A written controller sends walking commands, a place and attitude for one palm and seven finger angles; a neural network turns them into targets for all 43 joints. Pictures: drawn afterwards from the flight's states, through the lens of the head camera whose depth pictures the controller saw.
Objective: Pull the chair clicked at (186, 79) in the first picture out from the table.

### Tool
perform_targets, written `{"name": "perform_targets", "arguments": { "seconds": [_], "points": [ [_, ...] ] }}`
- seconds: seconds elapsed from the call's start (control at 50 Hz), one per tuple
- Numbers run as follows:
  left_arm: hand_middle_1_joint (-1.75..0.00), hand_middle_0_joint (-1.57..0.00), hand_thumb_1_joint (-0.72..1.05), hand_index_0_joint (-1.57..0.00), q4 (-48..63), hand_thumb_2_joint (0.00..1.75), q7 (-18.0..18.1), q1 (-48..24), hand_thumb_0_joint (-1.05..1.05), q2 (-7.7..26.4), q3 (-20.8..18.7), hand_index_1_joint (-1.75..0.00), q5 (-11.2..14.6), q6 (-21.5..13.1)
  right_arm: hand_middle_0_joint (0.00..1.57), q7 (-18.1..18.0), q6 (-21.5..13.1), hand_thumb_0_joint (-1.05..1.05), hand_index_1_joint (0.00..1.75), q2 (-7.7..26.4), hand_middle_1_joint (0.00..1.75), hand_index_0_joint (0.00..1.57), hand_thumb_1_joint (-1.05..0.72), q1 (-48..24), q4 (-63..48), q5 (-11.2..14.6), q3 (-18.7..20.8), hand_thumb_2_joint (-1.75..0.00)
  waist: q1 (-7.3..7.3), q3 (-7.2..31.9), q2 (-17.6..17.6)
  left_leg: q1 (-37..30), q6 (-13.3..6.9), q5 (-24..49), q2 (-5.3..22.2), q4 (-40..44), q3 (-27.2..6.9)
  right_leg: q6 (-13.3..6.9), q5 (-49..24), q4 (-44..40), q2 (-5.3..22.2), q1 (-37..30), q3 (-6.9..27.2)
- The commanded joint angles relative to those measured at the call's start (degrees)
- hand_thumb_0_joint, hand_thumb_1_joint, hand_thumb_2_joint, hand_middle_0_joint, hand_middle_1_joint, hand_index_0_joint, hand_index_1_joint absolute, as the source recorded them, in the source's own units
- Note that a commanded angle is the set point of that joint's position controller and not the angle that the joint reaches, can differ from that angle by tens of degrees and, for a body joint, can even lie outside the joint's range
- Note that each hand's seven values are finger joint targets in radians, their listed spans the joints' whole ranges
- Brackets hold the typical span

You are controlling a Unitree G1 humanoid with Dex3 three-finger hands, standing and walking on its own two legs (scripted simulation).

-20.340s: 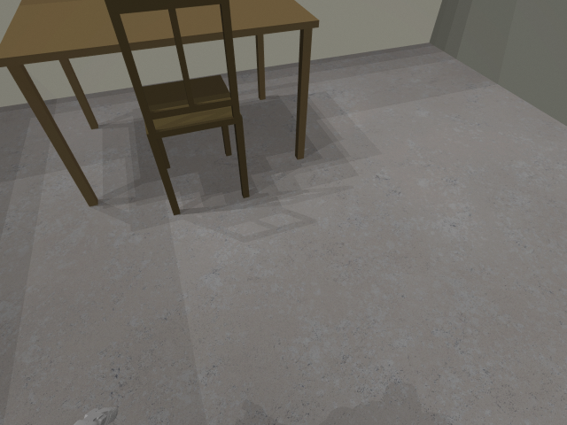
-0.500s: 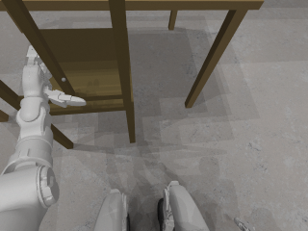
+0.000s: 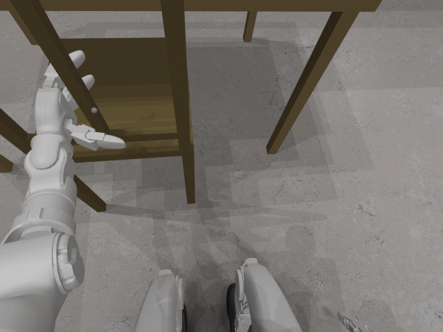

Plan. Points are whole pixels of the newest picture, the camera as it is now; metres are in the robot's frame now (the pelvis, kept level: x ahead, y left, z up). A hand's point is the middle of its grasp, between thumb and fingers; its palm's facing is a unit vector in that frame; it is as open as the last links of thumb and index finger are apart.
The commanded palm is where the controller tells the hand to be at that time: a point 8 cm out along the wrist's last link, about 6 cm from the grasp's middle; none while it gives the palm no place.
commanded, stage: hook a spindle and tug to test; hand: left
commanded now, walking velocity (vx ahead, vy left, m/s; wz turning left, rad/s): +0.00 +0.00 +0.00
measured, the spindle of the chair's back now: (71, 77) +0.52 +0.22 +0.09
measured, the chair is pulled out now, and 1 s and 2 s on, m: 0.00 0.02 0.12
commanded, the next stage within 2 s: step backward, pulling the chair out in 1.18 s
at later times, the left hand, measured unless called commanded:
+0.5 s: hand (94, 108) +0.49 +0.20 +0.04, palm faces +0.07 -1.00 -0.05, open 6.4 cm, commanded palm +0.46 +0.24 +0.04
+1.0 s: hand (94, 118) +0.47 +0.19 +0.04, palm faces +0.08 -1.00 -0.04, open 5.4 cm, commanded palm +0.43 +0.24 +0.04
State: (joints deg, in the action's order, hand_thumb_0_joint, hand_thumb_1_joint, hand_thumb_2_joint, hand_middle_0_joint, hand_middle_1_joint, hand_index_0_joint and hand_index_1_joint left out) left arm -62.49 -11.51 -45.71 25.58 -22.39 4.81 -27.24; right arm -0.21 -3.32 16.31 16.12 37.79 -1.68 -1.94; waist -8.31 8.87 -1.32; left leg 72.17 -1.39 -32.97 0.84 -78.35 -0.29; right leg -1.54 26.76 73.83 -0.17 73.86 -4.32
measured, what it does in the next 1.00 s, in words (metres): stands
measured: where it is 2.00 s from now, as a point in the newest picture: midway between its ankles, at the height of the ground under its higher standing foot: outside the picture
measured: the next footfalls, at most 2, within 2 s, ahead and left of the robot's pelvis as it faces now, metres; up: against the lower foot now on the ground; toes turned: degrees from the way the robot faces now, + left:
none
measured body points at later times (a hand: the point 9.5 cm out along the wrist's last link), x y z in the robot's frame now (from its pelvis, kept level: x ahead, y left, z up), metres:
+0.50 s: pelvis +0.00 +0.00 +0.00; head +0.15 +0.02 +0.43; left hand +0.49 +0.25 +0.05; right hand +0.06 -0.27 -0.11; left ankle +0.03 +0.10 -0.60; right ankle +0.07 -0.11 -0.60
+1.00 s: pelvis +0.02 +0.00 +0.02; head +0.16 +0.02 +0.45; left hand +0.46 +0.25 +0.05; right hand +0.10 -0.26 -0.10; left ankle +0.03 +0.10 -0.60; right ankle +0.07 -0.11 -0.60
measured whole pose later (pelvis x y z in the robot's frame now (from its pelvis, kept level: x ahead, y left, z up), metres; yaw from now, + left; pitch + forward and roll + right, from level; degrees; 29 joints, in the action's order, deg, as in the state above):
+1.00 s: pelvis +0.02 +0.00 +0.02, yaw -1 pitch +26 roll -2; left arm -49.0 -9.1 -32.0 20.5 -20.7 7.8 -26.3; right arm 0.9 -1.4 15.0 16.2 36.1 -1.1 -0.8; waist -6.9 9.7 -1.3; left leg 65.9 -1.5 -34.3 1.5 -74.4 1.1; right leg -1.1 27.7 70.5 -1.2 68.5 -2.7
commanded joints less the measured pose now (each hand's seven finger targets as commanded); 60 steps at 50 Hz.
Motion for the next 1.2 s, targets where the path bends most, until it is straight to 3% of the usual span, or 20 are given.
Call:
{"name": "perform_targets", "arguments": {
  "seconds": [0.0, 0.04, 0.16, 0.26, 0.36, 0.38, 0.46, 0.5, 0.56, 0.62, 0.64, 0.72, 0.84, 0.86, 1.0, 1.04, 1.08, 1.14, 1.16, 1.18],
  "points": [
    [-1.01, -0.36, -0.39, -0.36, 13.6, 0.35, 1.3, -23.4, 0.00, 14.3, -2.0, -1.01, 0.9, -4.0, 0.20, -0.4, -1.2, 0.00, 0.30, 10.0, 0.30, 0.20, -0.90, 8.1, -3.6, -0.2, 3.6, -0.90, 0.16, 30.6, -6.3, -17.1, 0.5, 16.9, -1.3, 10.3, -3.0, -0.2, -11.7, -8.8, -1.7, -20.3, 3.6],
    [-1.12, -0.39, -0.28, -0.39, 13.6, 0.40, 1.5, -22.5, 0.00, 15.2, -2.9, -1.12, 0.8, -4.7, 0.20, -0.4, -1.2, 0.00, 0.30, 10.1, 0.30, 0.20, -0.90, 8.4, -3.8, -0.3, 3.6, -0.90, 0.35, 31.5, -5.0, -17.5, 0.6, 17.7, -1.3, 10.3, -3.1, -0.3, -12.4, -8.5, -1.8, -20.8, 3.6],
    [-1.45, -0.50, 0.06, -0.50, 10.2, 0.54, 1.2, -19.6, 0.00, 12.1, -1.1, -1.45, 0.6, -4.3, 0.20, -0.1, -0.8, 0.00, 0.30, 9.9, 0.30, 0.20, -0.90, 8.2, -3.6, -0.1, 3.7, -0.90, -0.19, 27.5, -4.0, -16.1, 0.5, 16.1, -1.1, 10.7, -2.8, -0.2, -11.2, -9.1, -1.8, -19.5, 3.4],
    [-1.45, -0.50, 0.34, -0.50, 14.0, 0.66, 0.7, -20.3, 0.00, 11.5, -0.7, -1.45, 1.3, -4.8, 0.20, -0.1, -0.7, 0.00, 0.30, 9.9, 0.30, 0.20, -0.90, 8.2, -4.0, -0.1, 3.9, -0.90, 0.62, 30.6, -6.2, -20.2, 1.1, 18.7, -1.0, 11.3, -3.4, -0.4, -12.3, -8.8, -1.8, -19.2, 2.9],
    [-1.45, -0.50, 0.62, -0.50, 11.1, 0.78, 1.3, -22.1, 0.00, 10.8, 0.1, -1.45, 0.9, -4.7, 0.20, -0.3, -0.7, 0.00, 0.30, 9.9, 0.30, 0.20, -0.90, 8.3, -3.0, -0.2, 3.8, -0.90, -0.91, 27.2, -4.3, -17.3, 0.6, 15.9, -1.1, 10.8, -3.3, -0.2, -10.5, -9.2, -1.8, -18.0, 3.1],
    [-1.45, -0.50, 0.68, -0.50, 11.0, 0.80, 1.5, -21.7, 0.00, 12.5, -1.1, -1.45, 0.7, -4.8, 0.20, -0.3, -0.6, 0.00, 0.30, 10.1, 0.30, 0.20, -0.90, 8.3, -3.1, -0.3, 3.7, -0.90, -0.33, 27.0, -4.2, -16.7, 0.7, 15.6, -1.1, 11.0, -3.4, -0.3, -10.2, -9.1, -1.8, -18.6, 3.1],
    [-1.45, -0.50, 0.90, -0.50, 13.9, 0.90, 1.2, -22.1, 0.00, 12.5, -0.8, -1.45, 0.4, -5.4, 0.20, -0.2, -0.6, 0.00, 0.30, 9.9, 0.30, 0.20, -0.90, 8.4, -3.6, -0.4, 3.9, -0.90, 0.54, 32.4, -7.9, -21.2, 1.3, 20.5, -1.1, 10.7, -3.6, -0.6, -13.4, -8.0, -1.6, -18.9, 2.9],
    [-1.45, -0.50, 0.90, -0.50, 15.5, 0.90, 1.0, -20.5, 0.00, 10.4, 0.1, -1.45, 1.2, -5.6, 0.20, 0.1, -0.5, 0.00, 0.30, 9.8, 0.30, 0.20, -0.90, 8.4, -3.9, -0.4, 4.1, -0.90, 0.74, 34.5, -8.6, -24.3, 1.8, 24.5, -0.9, 10.4, -3.7, -0.5, -15.6, -7.9, -1.8, -18.9, 2.6],
    [-1.45, -0.50, 0.90, -0.50, 13.9, 0.90, 0.7, -16.7, 0.00, 10.8, -0.8, -1.45, 1.9, -4.8, 0.20, 0.1, -0.1, 0.00, 0.30, 9.9, 0.30, 0.20, -0.90, 8.2, -3.9, -0.1, 4.1, -0.90, 0.89, 31.2, -5.3, -21.1, 1.4, 23.3, -0.8, 10.5, -3.2, -0.4, -16.1, -8.3, -1.8, -20.5, 2.7],
    [-1.45, -0.50, 0.90, -0.50, 16.0, 0.90, 0.5, -13.9, 0.00, 11.1, -1.2, -1.45, 2.0, -4.5, 0.20, 0.2, 0.1, 0.00, 0.30, 9.4, 0.30, 0.20, -0.90, 7.7, -4.6, 0.1, 4.1, -0.90, 1.94, 31.5, -4.1, -19.0, 0.8, 21.7, -1.2, 11.0, -2.3, -0.3, -16.8, -9.1, -1.8, -24.4, 3.6],
    [-1.45, -0.50, 0.90, -0.50, 16.8, 0.90, 0.7, -12.4, 0.00, 12.9, -2.6, -1.45, 1.8, -4.7, 0.20, 0.2, 0.1, 0.00, 0.30, 9.7, 0.30, 0.20, -0.90, 7.7, -5.0, 0.1, 4.1, -0.90, 2.65, 32.0, -4.6, -19.1, 1.0, 22.3, -1.1, 11.2, -2.3, -0.5, -17.1, -8.7, -1.9, -24.6, 3.5],
    [-1.45, -0.50, 0.90, -0.50, 18.0, 0.90, 1.0, -9.1, 0.00, 10.0, -0.5, -1.45, 1.5, -4.7, 0.20, 0.6, 0.4, 0.00, 0.30, 9.0, 0.30, 0.20, -0.90, 6.9, -5.2, 0.2, 4.0, -0.90, 2.48, 29.0, -4.5, -19.7, 1.0, 22.5, -0.9, 11.5, -2.1, -0.4, -17.1, -9.3, -2.0, -23.7, 3.5],
    [-1.45, -0.50, 0.90, -0.50, 24.1, 0.90, 0.9, -3.1, 0.00, 8.7, -0.3, -1.45, 2.8, -4.9, 0.20, 0.7, 0.3, 0.00, 0.30, 8.8, 0.30, 0.20, -0.90, 6.7, -6.2, 0.3, 4.5, -0.90, 3.90, 32.1, -5.9, -23.4, 1.7, 29.1, -0.6, 11.9, -2.1, -0.5, -21.5, -8.7, -2.0, -25.7, 3.3],
    [-1.45, -0.50, 0.90, -0.50, 25.0, 0.90, 0.9, -2.1, 0.00, 6.3, 1.5, -1.45, 2.8, -4.8, 0.20, 0.8, 0.3, 0.00, 0.30, 8.3, 0.30, 0.20, -0.90, 6.3, -6.3, 0.6, 4.6, -0.90, 3.65, 31.8, -6.0, -24.4, 1.9, 29.9, -0.4, 12.1, -2.2, -0.4, -21.5, -9.0, -2.0, -25.2, 3.1],
    [-1.45, -0.50, 0.90, -0.50, 27.7, 0.90, 1.5, 1.0, 0.00, 3.7, 3.0, -1.45, 3.4, -4.2, 0.20, 0.7, 0.2, 0.00, 0.30, 8.0, 0.30, 0.20, -0.90, 5.6, -5.7, 0.7, 5.0, -0.90, 3.34, 28.7, -4.6, -24.5, 2.2, 30.6, -0.2, 12.4, -2.2, -0.1, -21.7, -9.5, -2.0, -24.8, 3.0],
    [-1.45, -0.50, 0.90, -0.50, 28.3, 0.90, 1.9, 1.0, 0.00, 5.0, 2.1, -1.45, 3.3, -4.6, 0.20, 0.5, 0.1, 0.00, 0.30, 8.2, 0.30, 0.20, -0.90, 5.5, -5.7, 0.7, 5.0, -0.90, 3.62, 28.4, -3.8, -23.7, 2.1, 29.6, -0.3, 12.6, -2.3, -0.3, -21.4, -9.2, -2.0, -25.3, 3.0],
    [-1.45, -0.50, 0.90, -0.50, 29.8, 0.90, 2.0, 2.0, 0.00, 3.0, 3.3, -1.45, 3.4, -4.8, 0.20, 0.5, -0.1, 0.00, 0.30, 7.6, 0.30, 0.20, -0.90, 5.2, -5.7, 0.6, 5.0, -0.90, 3.91, 29.6, -5.4, -25.6, 2.5, 32.3, -0.3, 12.5, -2.2, -0.2, -22.5, -9.1, -1.8, -25.3, 2.9],
    [-1.45, -0.50, 0.90, -0.50, 29.2, 0.90, 2.0, 4.8, 0.00, 5.2, 1.1, -1.45, 3.8, -4.9, 0.20, 0.4, -0.2, 0.00, 0.30, 7.9, 0.30, 0.20, -0.90, 5.0, -5.7, 0.7, 5.1, -0.90, 4.48, 29.3, -3.5, -24.2, 2.2, 31.7, -0.4, 12.4, -1.9, -0.3, -23.3, -9.1, -1.9, -26.6, 3.2],
    [-1.45, -0.50, 0.90, -0.50, 29.4, 0.90, 1.8, 3.3, 0.00, 2.7, 3.6, -1.45, 3.6, -5.0, 0.20, 0.4, -0.3, 0.00, 0.30, 7.4, 0.30, 0.20, -0.90, 4.4, -5.7, 0.7, 4.9, -0.90, 3.79, 28.3, -4.2, -23.8, 2.2, 30.6, -0.5, 12.4, -1.9, -0.2, -22.6, -9.1, -1.7, -25.9, 3.2],
    [-1.45, -0.50, 0.90, -0.50, 30.0, 0.90, 1.8, 1.9, 0.00, 3.5, 2.9, -1.45, 3.7, -5.3, 0.20, 0.3, -0.4, 0.00, 0.30, 7.5, 0.30, 0.20, -0.90, 4.4, -5.4, 0.7, 5.0, -0.90, 3.78, 28.2, -4.6, -24.2, 2.3, 30.5, -0.4, 12.3, -2.0, -0.2, -22.3, -9.0, -1.7, -25.3, 3.1]
  ]
}}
